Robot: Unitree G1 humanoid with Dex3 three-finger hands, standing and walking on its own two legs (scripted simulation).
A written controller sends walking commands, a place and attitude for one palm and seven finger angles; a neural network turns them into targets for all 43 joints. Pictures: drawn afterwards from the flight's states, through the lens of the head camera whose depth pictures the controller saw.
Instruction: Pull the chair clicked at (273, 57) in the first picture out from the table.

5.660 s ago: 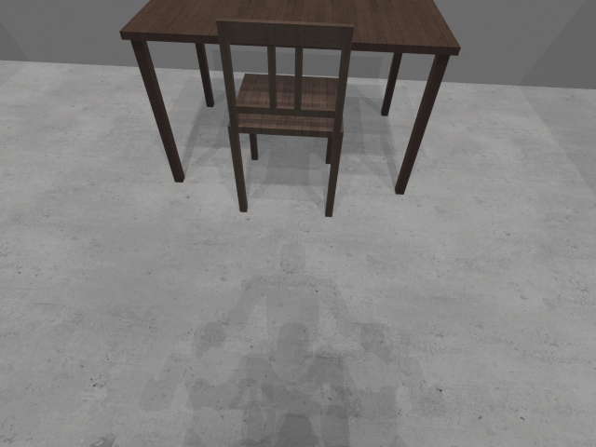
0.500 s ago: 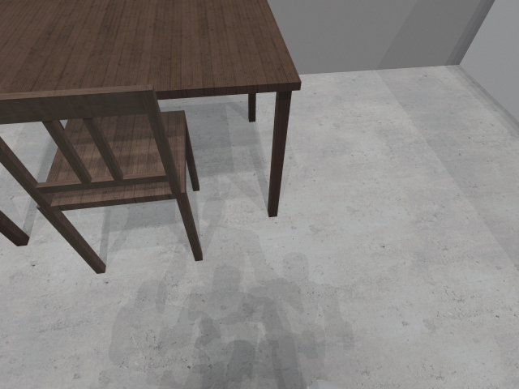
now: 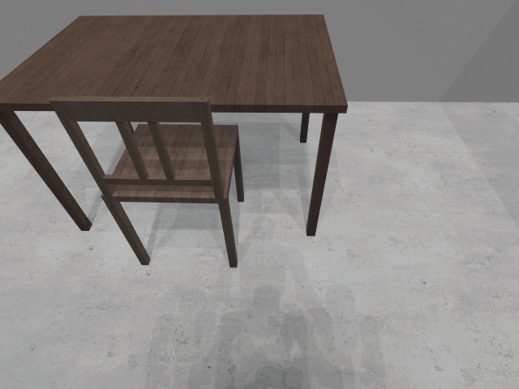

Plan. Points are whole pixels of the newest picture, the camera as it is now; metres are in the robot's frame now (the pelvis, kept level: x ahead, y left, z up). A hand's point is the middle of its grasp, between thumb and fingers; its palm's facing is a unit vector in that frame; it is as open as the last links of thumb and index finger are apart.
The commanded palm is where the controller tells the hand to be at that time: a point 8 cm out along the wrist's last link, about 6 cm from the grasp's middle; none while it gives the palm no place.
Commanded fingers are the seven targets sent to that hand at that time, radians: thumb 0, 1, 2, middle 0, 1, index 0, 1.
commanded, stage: take the last steps up to it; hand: left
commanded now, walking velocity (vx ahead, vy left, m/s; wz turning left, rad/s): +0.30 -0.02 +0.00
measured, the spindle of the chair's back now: (133, 150) +0.74 +0.45 -0.12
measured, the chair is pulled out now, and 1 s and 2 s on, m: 0.00 0.00 0.00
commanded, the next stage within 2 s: come to a stop and stand still in 0.86 s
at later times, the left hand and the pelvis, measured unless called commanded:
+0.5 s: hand (161, 383) +0.16 +0.21 -0.18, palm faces -0.02 -0.98 -0.19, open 7.3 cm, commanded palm none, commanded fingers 0.00 0.90 0.90 -0.20 -0.30 -0.20 -0.30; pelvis +0.10 +0.02 -0.01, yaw -1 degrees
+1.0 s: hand (195, 338) +0.25 +0.16 -0.19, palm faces +0.08 -0.99 -0.15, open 7.3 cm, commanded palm none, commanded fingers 0.00 0.90 0.90 -0.20 -0.30 -0.20 -0.30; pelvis +0.27 -0.01 -0.01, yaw -1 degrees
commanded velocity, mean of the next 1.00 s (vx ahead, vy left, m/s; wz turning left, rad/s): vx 0.22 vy -0.03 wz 0.01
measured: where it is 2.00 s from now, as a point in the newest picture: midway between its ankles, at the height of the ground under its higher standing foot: outside the picture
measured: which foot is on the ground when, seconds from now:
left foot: up 0.00-0.10, down 0.12-0.58, up 0.60-0.98, down 1.00-1.00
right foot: down 0.00-0.14, up 0.16-0.56, down 0.58-1.00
